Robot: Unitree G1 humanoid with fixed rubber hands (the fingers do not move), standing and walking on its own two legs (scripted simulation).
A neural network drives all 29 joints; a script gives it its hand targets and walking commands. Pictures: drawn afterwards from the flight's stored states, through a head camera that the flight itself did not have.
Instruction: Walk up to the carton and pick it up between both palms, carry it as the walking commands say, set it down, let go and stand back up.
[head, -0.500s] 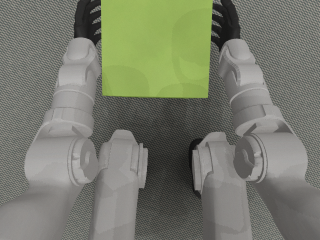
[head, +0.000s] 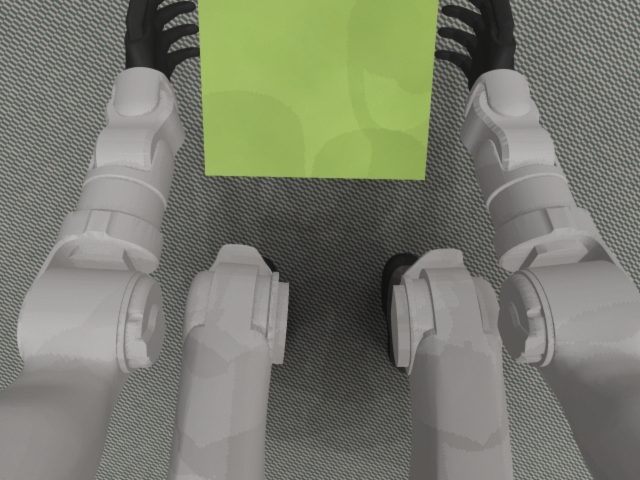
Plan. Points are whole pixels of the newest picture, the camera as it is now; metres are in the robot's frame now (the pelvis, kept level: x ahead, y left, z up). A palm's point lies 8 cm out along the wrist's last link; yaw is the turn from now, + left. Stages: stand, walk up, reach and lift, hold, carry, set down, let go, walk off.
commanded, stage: set down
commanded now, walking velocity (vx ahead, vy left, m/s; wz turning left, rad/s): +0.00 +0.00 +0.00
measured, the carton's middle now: (317, 81) +0.50 +0.02 -0.26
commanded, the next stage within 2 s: let go in 1.36 s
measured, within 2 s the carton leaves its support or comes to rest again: neither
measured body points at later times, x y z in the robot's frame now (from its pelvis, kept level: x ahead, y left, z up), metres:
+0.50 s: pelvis -0.01 -0.01 +0.04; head +0.35 +0.00 +0.30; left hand +0.52 +0.21 -0.11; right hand +0.53 -0.15 -0.12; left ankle +0.11 +0.12 -0.36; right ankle +0.12 -0.14 -0.36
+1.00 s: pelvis +0.02 +0.00 +0.16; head +0.31 +0.00 +0.50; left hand +0.52 +0.21 +0.07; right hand +0.54 -0.17 +0.06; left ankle +0.11 +0.12 -0.36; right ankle +0.12 -0.14 -0.36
